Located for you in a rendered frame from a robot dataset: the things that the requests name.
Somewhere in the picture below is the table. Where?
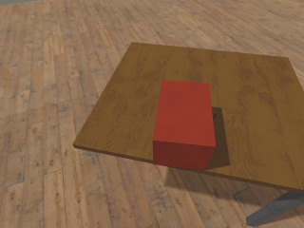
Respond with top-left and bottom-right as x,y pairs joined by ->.
72,42 -> 304,227

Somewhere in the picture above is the carton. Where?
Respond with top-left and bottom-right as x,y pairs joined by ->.
152,80 -> 216,171

